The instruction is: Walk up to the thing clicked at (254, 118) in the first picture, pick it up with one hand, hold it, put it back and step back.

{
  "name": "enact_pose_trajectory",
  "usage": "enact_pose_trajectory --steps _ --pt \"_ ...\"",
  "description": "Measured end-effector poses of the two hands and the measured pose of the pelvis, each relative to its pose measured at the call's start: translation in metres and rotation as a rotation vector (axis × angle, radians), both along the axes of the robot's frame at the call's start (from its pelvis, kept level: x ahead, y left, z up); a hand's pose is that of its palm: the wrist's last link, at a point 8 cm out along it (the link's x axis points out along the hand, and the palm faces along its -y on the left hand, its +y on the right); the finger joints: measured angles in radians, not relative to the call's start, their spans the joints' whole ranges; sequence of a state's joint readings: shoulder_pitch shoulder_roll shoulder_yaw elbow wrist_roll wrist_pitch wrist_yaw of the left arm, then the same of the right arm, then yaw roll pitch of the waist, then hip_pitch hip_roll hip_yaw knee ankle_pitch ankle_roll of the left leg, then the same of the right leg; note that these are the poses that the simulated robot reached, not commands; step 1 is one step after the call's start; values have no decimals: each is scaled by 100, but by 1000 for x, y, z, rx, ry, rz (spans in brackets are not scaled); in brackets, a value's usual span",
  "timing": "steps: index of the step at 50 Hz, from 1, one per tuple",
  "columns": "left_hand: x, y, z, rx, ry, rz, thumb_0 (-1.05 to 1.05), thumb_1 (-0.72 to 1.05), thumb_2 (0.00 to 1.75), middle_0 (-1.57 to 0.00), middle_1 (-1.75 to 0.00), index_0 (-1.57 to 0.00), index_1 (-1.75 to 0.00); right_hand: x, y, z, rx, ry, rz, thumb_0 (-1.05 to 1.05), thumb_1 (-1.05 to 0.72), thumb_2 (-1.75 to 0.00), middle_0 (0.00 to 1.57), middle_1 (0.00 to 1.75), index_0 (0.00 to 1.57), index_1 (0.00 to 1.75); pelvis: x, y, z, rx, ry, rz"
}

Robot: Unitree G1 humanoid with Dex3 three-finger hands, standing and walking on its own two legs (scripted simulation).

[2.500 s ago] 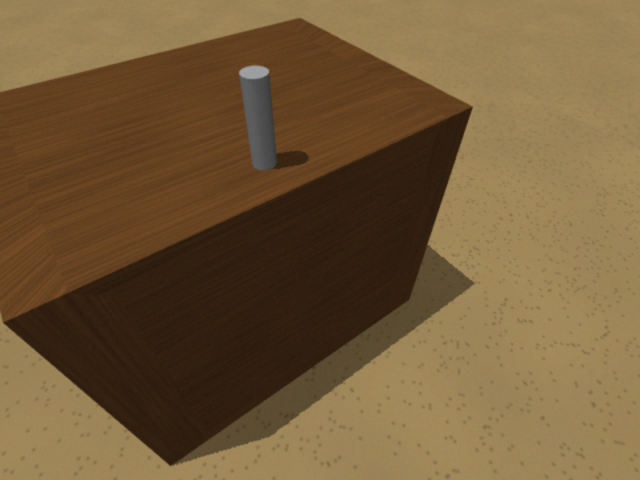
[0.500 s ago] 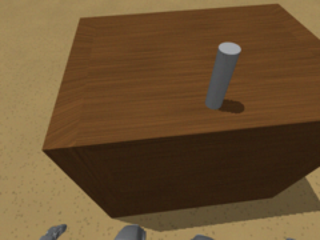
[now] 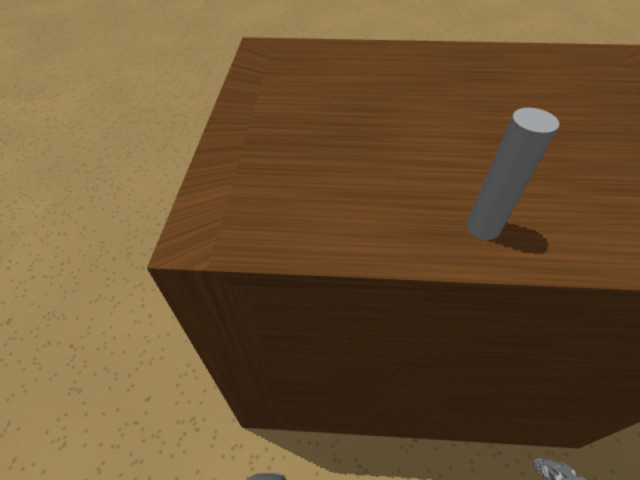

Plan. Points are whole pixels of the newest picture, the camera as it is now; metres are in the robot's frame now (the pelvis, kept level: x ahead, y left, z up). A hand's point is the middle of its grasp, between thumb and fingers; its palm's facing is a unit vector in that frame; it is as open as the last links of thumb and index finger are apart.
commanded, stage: walk up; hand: right
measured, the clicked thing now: (505, 181) +0.45 -0.21 +0.14
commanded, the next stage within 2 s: stand in 1.44 s
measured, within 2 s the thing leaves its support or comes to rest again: neither
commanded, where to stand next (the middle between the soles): +0.05 +0.01 m, yaw -2 degrees
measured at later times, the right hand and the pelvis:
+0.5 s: hand out of the picture +0.10 -0.24 -0.12, palm faces -0.06 +0.94 -0.34, open 7.4 cm; pelvis +0.00 +0.01 +0.03, yaw +1 degrees
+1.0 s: hand out of the picture +0.09 -0.26 -0.12, palm faces +0.00 +0.94 -0.34, open 7.4 cm; pelvis +0.01 +0.00 +0.03, yaw +0 degrees
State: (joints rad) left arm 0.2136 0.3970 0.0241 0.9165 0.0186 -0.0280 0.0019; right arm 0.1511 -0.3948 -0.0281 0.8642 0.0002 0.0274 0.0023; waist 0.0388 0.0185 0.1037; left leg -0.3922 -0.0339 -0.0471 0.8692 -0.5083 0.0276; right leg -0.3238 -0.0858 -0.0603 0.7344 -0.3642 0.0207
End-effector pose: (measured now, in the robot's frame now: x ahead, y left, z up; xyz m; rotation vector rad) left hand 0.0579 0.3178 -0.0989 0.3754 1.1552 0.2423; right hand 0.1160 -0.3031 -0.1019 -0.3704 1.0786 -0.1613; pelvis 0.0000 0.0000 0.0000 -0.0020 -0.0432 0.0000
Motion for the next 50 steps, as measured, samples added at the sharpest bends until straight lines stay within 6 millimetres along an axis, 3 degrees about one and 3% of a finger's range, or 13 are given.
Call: enact_pose_trajectory --steps 9,19,35,50 --pt "-5 15 -3 -25 7 24 1 90 90 -20 -30 -20 -30 -20 16 4 -4 35 2 0 -90 -90 20 30 20 30 -7 15 5 -2 -3 17" --pt "-8 5 3 -53 46 29 1 90 90 -20 -30 -20 -30 -25 20 10 23 88 -20 0 -90 -90 20 30 20 30 -1 10 19 -10 1 16" --pt "29 -16 15 -66 17 21 1 90 90 -20 -30 -20 -30 -6 7 19 29 76 -57 0 -90 -90 20 30 20 30 8 1 31 0 -2 12" --pt "40 -19 17 -69 25 9 1 90 90 -20 -30 -20 -30 -31 3 16 30 133 -102 0 -90 -90 20 30 20 30 11 -1 33 3 -2 -2"
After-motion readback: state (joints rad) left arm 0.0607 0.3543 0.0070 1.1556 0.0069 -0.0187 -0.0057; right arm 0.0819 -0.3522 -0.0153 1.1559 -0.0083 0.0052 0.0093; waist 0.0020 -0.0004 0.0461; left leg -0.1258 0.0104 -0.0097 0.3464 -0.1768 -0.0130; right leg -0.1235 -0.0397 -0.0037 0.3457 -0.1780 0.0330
